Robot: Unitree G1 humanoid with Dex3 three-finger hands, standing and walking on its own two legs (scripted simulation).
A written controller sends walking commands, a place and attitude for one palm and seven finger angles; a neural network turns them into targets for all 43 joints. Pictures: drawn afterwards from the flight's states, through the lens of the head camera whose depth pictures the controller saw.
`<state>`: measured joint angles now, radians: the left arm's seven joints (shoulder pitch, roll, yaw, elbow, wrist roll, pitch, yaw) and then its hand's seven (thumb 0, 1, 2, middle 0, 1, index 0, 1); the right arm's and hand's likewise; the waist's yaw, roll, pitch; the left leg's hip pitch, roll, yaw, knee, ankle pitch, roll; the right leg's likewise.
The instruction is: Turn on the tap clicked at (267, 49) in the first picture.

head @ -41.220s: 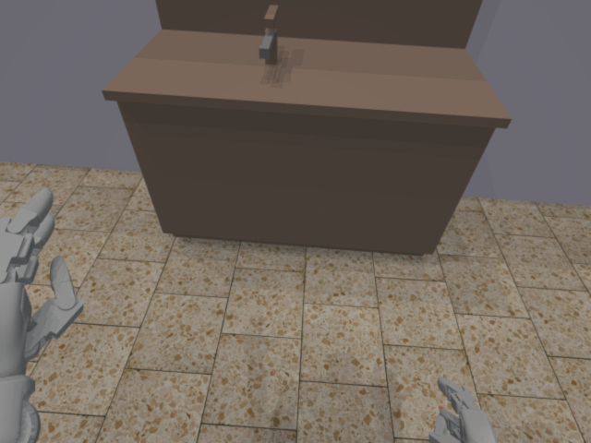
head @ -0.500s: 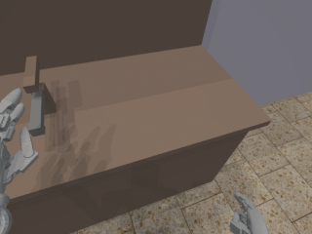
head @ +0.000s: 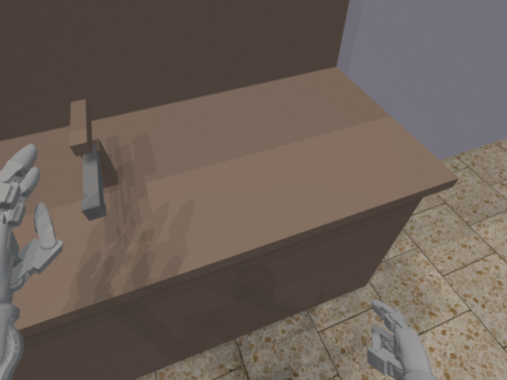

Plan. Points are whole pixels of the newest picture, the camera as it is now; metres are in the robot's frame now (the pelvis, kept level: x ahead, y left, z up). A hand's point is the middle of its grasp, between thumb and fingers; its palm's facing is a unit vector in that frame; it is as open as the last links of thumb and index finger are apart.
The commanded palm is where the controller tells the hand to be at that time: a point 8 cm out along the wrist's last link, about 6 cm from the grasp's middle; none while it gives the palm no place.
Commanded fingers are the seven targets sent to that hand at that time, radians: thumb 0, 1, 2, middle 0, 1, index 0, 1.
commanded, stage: come to a stop and stand still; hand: left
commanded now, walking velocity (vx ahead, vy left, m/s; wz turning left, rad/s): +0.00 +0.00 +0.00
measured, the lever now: (94, 207) +0.35 +0.29 +0.07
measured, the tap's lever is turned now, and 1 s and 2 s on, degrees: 0 0 0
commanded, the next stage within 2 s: look again from close up in 1.42 s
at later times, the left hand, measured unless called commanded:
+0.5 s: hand (5, 248) +0.23 +0.31 +0.16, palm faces +0.40 -0.84 -0.36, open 7.4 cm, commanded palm +0.16 +0.35 +0.18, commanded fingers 0.00 0.90 0.90 -0.20 -0.30 -0.20 -0.30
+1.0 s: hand (19, 250) +0.22 +0.29 +0.16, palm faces +0.41 -0.84 -0.35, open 7.4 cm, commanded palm +0.16 +0.32 +0.18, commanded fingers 0.00 0.90 0.90 -0.20 -0.30 -0.20 -0.30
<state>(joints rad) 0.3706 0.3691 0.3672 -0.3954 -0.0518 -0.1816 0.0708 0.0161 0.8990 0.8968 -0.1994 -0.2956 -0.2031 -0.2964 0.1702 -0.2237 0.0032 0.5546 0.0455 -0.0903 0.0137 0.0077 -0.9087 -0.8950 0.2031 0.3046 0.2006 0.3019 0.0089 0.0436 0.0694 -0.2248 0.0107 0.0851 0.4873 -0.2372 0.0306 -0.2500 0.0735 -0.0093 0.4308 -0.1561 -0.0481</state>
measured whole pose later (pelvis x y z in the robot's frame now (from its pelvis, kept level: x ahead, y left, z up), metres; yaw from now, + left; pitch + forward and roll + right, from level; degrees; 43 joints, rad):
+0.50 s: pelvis +0.01 +0.06 +0.00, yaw +1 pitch -2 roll -1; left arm 0.34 0.35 0.34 -0.40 0.00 -0.22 0.08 0.02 0.89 0.90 -0.21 -0.30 -0.21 -0.30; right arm 0.22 -0.17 0.06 0.56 0.01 -0.14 0.01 0.01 -0.91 -0.89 0.21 0.30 0.20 0.30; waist 0.03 -0.03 0.06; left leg -0.18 -0.08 0.10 0.45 -0.24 0.11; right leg -0.23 -0.01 0.01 0.45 -0.19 0.01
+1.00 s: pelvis +0.02 +0.04 +0.00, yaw +3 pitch -2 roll -1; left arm 0.41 0.36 0.33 -0.46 -0.04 -0.19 0.10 0.02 0.89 0.90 -0.21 -0.30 -0.21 -0.30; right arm 0.18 -0.21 0.03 0.55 0.02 -0.08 -0.03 0.01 -0.91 -0.90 0.20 0.30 0.20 0.30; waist 0.03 -0.02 0.06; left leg -0.18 -0.05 0.06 0.45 -0.24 0.07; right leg -0.20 0.02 -0.03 0.40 -0.18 -0.01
